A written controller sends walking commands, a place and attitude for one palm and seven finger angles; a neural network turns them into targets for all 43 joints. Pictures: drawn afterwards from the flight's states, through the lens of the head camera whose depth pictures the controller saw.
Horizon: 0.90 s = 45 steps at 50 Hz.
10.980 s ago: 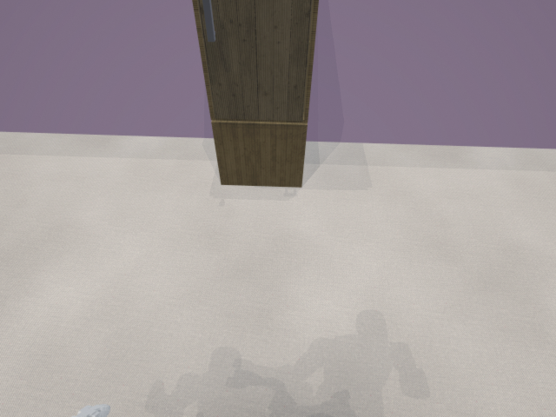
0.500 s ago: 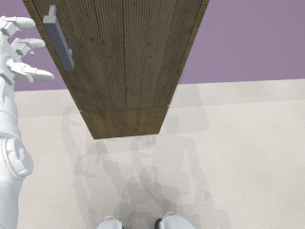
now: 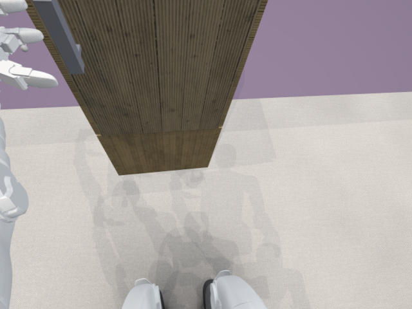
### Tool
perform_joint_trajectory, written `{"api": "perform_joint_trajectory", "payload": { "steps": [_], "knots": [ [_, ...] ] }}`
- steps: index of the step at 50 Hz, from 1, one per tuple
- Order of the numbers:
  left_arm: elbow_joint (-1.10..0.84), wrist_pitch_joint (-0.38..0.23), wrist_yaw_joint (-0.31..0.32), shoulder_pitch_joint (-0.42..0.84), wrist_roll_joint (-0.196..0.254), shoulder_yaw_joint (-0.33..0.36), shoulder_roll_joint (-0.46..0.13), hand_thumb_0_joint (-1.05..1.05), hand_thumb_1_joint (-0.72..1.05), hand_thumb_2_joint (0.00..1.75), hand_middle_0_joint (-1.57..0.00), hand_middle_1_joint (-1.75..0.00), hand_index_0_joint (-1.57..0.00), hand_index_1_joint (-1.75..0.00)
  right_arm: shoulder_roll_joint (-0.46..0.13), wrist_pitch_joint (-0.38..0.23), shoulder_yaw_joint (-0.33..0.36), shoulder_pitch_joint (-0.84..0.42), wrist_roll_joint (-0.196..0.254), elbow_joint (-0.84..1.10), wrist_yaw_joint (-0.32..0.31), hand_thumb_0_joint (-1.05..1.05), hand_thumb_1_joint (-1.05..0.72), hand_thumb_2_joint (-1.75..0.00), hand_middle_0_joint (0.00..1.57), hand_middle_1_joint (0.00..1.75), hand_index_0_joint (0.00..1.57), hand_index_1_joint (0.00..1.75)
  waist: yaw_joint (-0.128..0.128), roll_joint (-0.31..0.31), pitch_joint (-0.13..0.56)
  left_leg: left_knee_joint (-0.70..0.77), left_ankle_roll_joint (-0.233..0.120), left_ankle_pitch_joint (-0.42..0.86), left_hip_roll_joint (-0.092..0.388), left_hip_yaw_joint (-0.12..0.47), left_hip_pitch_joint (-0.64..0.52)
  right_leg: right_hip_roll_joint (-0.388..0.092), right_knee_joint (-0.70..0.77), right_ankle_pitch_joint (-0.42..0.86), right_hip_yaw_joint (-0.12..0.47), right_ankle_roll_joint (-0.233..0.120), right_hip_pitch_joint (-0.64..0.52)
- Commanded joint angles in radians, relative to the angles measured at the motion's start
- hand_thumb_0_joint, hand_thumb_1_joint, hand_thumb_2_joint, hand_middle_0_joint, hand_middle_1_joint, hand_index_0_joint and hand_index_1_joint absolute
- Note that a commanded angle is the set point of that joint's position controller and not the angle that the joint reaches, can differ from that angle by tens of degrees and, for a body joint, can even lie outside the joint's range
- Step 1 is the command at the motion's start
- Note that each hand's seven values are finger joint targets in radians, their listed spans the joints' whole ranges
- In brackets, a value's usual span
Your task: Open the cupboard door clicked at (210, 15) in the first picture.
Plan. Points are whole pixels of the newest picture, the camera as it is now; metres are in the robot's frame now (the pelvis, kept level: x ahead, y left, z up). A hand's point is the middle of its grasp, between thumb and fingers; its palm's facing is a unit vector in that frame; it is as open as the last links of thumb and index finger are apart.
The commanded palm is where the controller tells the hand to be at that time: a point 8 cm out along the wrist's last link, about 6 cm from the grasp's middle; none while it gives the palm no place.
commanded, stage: move the hooked fingers beside the handle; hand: left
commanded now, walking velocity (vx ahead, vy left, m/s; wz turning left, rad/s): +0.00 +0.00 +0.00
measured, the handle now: (64, 29) +0.59 +0.18 +0.12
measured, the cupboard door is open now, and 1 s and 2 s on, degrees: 0 0 0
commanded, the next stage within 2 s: slide the fingers in behind the handle in 0.88 s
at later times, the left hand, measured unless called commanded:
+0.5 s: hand (18, 50) +0.55 +0.24 +0.11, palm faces +0.00 -1.00 +0.02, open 14.0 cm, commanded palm +0.52 +0.28 +0.11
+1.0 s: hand (22, 53) +0.53 +0.23 +0.12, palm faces +0.02 -1.00 +0.01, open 14.0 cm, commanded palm +0.52 +0.28 +0.11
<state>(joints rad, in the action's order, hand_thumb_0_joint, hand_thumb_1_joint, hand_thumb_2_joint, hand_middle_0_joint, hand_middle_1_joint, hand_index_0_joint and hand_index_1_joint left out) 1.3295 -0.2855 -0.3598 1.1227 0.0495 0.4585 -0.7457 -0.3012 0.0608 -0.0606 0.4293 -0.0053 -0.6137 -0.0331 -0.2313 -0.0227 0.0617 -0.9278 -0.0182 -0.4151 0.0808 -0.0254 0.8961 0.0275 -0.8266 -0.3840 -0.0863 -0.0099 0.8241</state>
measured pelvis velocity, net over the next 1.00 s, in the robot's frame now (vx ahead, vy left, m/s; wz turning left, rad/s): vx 0.00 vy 0.00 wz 0.00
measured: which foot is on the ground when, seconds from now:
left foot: down 0.00-1.00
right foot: down 0.00-1.00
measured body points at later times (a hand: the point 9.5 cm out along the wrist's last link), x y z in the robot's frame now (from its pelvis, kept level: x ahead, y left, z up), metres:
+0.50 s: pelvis +0.02 +0.01 +0.01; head +0.15 +0.04 +0.43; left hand +0.54 +0.30 +0.12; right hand -0.03 -0.25 -0.09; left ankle +0.00 +0.10 -0.69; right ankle +0.00 -0.12 -0.69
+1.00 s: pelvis +0.00 +0.00 +0.00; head +0.13 +0.03 +0.43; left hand +0.53 +0.29 +0.12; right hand -0.01 -0.27 -0.10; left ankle +0.00 +0.10 -0.69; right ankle +0.00 -0.12 -0.69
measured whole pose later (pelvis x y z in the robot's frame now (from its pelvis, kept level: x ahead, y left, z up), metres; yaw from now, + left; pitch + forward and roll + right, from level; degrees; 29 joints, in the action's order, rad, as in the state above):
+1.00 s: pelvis +0.00 +0.00 +0.00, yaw +0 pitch +21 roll -4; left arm 1.30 -0.29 -0.35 1.07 0.07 0.45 -0.69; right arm -0.29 0.07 -0.06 0.42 0.00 -0.61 -0.02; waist -0.21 -0.03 0.08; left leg -0.92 -0.02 -0.42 0.07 -0.02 0.87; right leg 0.02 -0.82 -0.39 -0.08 0.00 0.79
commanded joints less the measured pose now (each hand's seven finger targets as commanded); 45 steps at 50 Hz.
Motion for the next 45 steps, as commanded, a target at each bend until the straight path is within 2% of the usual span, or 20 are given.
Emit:
{"api": "perform_joint_trajectory", "payload": {
  "steps": [1, 5, 6, 9, 10, 11, 15, 17, 18, 22, 23, 24, 27, 29, 32, 35, 37, 39, 41, 45],
  "knots": [
    [-0.157, -0.032, -0.013, 0.411, 0.023, 0.048, -0.321, 0.0, -0.5, 0.3, -0.3, -1.2, -0.3, -1.2, -0.188, 0.0, 0.059, 0.228, 0.002, 0.029, -0.02, 0.0, -0.9, -0.9, 0.2, 0.3, 0.2, 0.3, -0.002, -0.13, 0.468, 0.062, -0.029, 0.397, -0.045, 0.063, -0.354, 0.038, 0.083, 0.366, 0.06, 0.005, -0.194],
    [-0.21, -0.033, -0.018, 0.447, 0.006, 0.055, -0.377, 0.0, -0.5, 0.3, -0.3, -1.2, -0.3, -1.2, -0.19, 0.003, 0.061, 0.239, 0.001, 0.036, -0.025, 0.0, -0.9, -0.9, 0.2, 0.3, 0.2, 0.3, -0.002, -0.168, 0.501, 0.065, -0.029, 0.374, -0.044, 0.053, -0.332, 0.037, 0.085, 0.362, 0.069, 0.008, -0.22],
    [-0.218, -0.044, -0.019, 0.427, 0.011, 0.09, -0.408, 0.0, -0.5, 0.3, -0.3, -1.2, -0.3, -1.2, -0.191, 0.003, 0.061, 0.248, -0.001, 0.038, -0.025, 0.0, -0.9, -0.9, 0.2, 0.3, 0.2, 0.3, 0.013, -0.173, 0.519, 0.06, -0.029, 0.398, -0.044, 0.055, -0.342, 0.04, 0.078, 0.378, 0.068, 0.002, -0.229],
    [-0.219, -0.049, -0.038, 0.429, 0.018, 0.08, -0.402, 0.0, -0.5, 0.3, -0.3, -1.2, -0.3, -1.2, -0.191, 0.006, 0.064, 0.254, -0.001, 0.028, -0.024, 0.0, -0.9, -0.9, 0.2, 0.3, 0.2, 0.3, 0.001, -0.189, 0.525, 0.06, -0.027, 0.402, -0.039, 0.054, -0.359, 0.043, 0.082, 0.377, 0.066, 0.006, -0.216],
    [-0.223, -0.048, -0.045, 0.405, 0.018, 0.092, -0.415, 0.0, -0.5, 0.3, -0.3, -1.2, -0.3, -1.2, -0.193, 0.009, 0.066, 0.257, 0.0, 0.029, -0.025, 0.0, -0.9, -0.9, 0.2, 0.3, 0.2, 0.3, 0.013, -0.197, 0.533, 0.061, -0.026, 0.42, -0.039, 0.055, -0.371, 0.043, 0.081, 0.387, 0.065, 0.004, -0.22],
    [-0.243, -0.05, -0.053, 0.403, 0.024, 0.066, -0.376, 0.0, -0.5, 0.3, -0.3, -1.2, -0.3, -1.2, -0.19, 0.01, 0.066, 0.261, -0.002, 0.029, -0.022, 0.0, -0.9, -0.9, 0.2, 0.3, 0.2, 0.3, 0.014, -0.247, 0.551, 0.066, -0.021, 0.46, -0.039, 0.063, -0.424, 0.045, 0.076, 0.398, 0.056, -0.003, -0.195],
    [-0.246, -0.029, -0.063, 0.363, 0.048, 0.024, -0.274, 0.0, -0.5, 0.3, -0.3, -1.2, -0.3, -1.2, -0.189, 0.019, 0.076, 0.263, -0.003, 0.017, -0.013, 0.0, -0.9, -0.9, 0.2, 0.3, 0.2, 0.3, 0.007, -0.238, 0.516, 0.07, -0.013, 0.51, -0.028, 0.081, -0.51, 0.051, 0.091, 0.367, 0.033, -0.002, -0.112],
    [-0.285, -0.031, -0.056, 0.389, 0.058, 0.034, -0.274, 0.0, -0.5, 0.3, -0.3, -1.2, -0.3, -1.2, -0.192, 0.021, 0.079, 0.266, -0.006, 0.013, -0.012, 0.0, -0.9, -0.9, 0.2, 0.3, 0.2, 0.3, 0.008, -0.237, 0.524, 0.073, -0.01, 0.548, -0.023, 0.091, -0.54, 0.051, 0.09, 0.374, 0.029, -0.003, -0.104],
    [-0.286, -0.028, -0.051, 0.369, 0.061, 0.014, -0.23, 0.0, -0.5, 0.3, -0.3, -1.2, -0.3, -1.2, -0.187, 0.019, 0.081, 0.264, -0.007, 0.014, -0.007, 0.0, -0.9, -0.9, 0.2, 0.3, 0.2, 0.3, 0.008, -0.235, 0.53, 0.072, -0.01, 0.559, -0.026, 0.089, -0.551, 0.052, 0.092, 0.38, 0.028, -0.003, -0.104],
    [-0.35, -0.045, -0.015, 0.338, 0.06, 0.052, -0.246, 0.0, -0.5, 0.3, -0.3, -1.2, -0.3, -1.2, -0.182, 0.021, 0.086, 0.255, -0.011, 0.02, 0.004, 0.0, -0.9, -0.9, 0.2, 0.3, 0.2, 0.3, 0.036, -0.253, 0.555, 0.069, -0.002, 0.656, -0.022, 0.092, -0.59, 0.05, 0.083, 0.428, 0.028, -0.006, -0.127],
    [-0.352, -0.048, -0.008, 0.304, 0.056, 0.059, -0.246, 0.0, -0.5, 0.3, -0.3, -1.2, -0.3, -1.2, -0.18, 0.024, 0.088, 0.252, -0.011, 0.024, 0.007, 0.0, -0.9, -0.9, 0.2, 0.3, 0.2, 0.3, 0.047, -0.225, 0.555, 0.07, -0.001, 0.679, -0.021, 0.095, -0.589, 0.051, 0.079, 0.437, 0.025, -0.006, -0.142],
    [-0.36, -0.051, -0.004, 0.286, 0.059, 0.041, -0.213, 0.0, -0.5, 0.3, -0.3, -1.2, -0.3, -1.2, -0.175, 0.023, 0.088, 0.239, -0.009, 0.032, 0.011, 0.0, -0.9, -0.9, 0.2, 0.3, 0.2, 0.3, 0.049, -0.234, 0.543, 0.072, 0.001, 0.685, -0.022, 0.092, -0.589, 0.051, 0.079, 0.439, 0.023, -0.005, -0.142],
    [-0.33, -0.05, 0.01, 0.268, 0.057, 0.062, -0.235, 0.0, -0.5, 0.3, -0.3, -1.2, -0.3, -1.2, -0.178, 0.03, 0.087, 0.221, -0.004, 0.039, 0.011, 0.0, -0.9, -0.9, 0.2, 0.3, 0.2, 0.3, 0.05, -0.188, 0.491, 0.077, -0.006, 0.633, -0.027, 0.08, -0.536, 0.049, 0.082, 0.441, 0.029, -0.003, -0.164],
    [-0.305, -0.047, 0.012, 0.272, 0.052, 0.033, -0.211, 0.0, -0.5, 0.3, -0.3, -1.2, -0.3, -1.2, -0.175, 0.031, 0.083, 0.204, 0.001, 0.048, 0.009, 0.0, -0.9, -0.9, 0.2, 0.3, 0.2, 0.3, 0.041, -0.161, 0.453, 0.083, -0.009, 0.572, -0.033, 0.074, -0.497, 0.045, 0.084, 0.426, 0.032, -0.001, -0.169],
    [-0.342, -0.073, 0.014, 0.327, 0.051, 0.052, -0.242, 0.0, -0.5, 0.3, -0.3, -1.2, -0.3, -1.2, -0.177, 0.026, 0.084, 0.199, 0.0, 0.046, 0.002, 0.0, -0.9, -0.9, 0.2, 0.3, 0.2, 0.3, 0.039, -0.182, 0.505, 0.077, -0.007, 0.582, -0.032, 0.08, -0.53, 0.043, 0.076, 0.432, 0.038, -0.002, -0.174],
    [-0.312, -0.082, 0.003, 0.359, 0.06, -0.022, -0.147, 0.0, -0.5, 0.3, -0.3, -1.2, -0.3, -1.2, -0.17, 0.019, 0.083, 0.181, 0.004, 0.033, 0.002, 0.0, -0.9, -0.9, 0.2, 0.3, 0.2, 0.3, 0.011, -0.174, 0.466, 0.073, -0.006, 0.536, -0.032, 0.085, -0.536, 0.044, 0.083, 0.387, 0.036, -0.001, -0.128],
    [-0.277, -0.074, 0.0, 0.39, 0.064, -0.024, -0.153, 0.0, -0.5, 0.3, -0.3, -1.2, -0.3, -1.2, -0.177, 0.015, 0.08, 0.185, 0.005, 0.021, -0.004, 0.0, -0.9, -0.9, 0.2, 0.3, 0.2, 0.3, -0.001, -0.17, 0.444, 0.077, -0.006, 0.512, -0.03, 0.095, -0.527, 0.041, 0.083, 0.361, 0.034, -0.001, -0.102],
    [-0.264, -0.066, -0.003, 0.383, 0.06, -0.022, -0.164, 0.0, -0.5, 0.3, -0.3, -1.2, -0.3, -1.2, -0.178, 0.012, 0.078, 0.186, 0.005, 0.021, -0.008, 0.0, -0.9, -0.9, 0.2, 0.3, 0.2, 0.3, 0.005, -0.162, 0.464, 0.076, -0.007, 0.503, -0.034, 0.096, -0.518, 0.038, 0.08, 0.36, 0.035, -0.003, -0.114],
    [-0.261, -0.064, -0.001, 0.4, 0.06, -0.046, -0.131, 0.0, -0.5, 0.3, -0.3, -1.2, -0.3, -1.2, -0.174, 0.007, 0.076, 0.189, 0.003, 0.02, -0.007, 0.0, -0.9, -0.9, 0.2, 0.3, 0.2, 0.3, -0.002, -0.184, 0.465, 0.071, -0.007, 0.514, -0.033, 0.1, -0.531, 0.038, 0.078, 0.351, 0.034, -0.005, -0.09],
    [-0.252, -0.063, 0.01, 0.41, 0.054, 0.006, -0.208, 0.0, -0.5, 0.3, -0.3, -1.2, -0.3, -1.2, -0.181, 0.001, 0.073, 0.193, 0.0, 0.02, -0.007, 0.0, -0.9, -0.9, 0.2, 0.3, 0.2, 0.3, 0.007, -0.159, 0.488, 0.068, -0.013, 0.459, -0.04, 0.088, -0.472, 0.037, 0.077, 0.357, 0.043, -0.001, -0.14]
  ]
}}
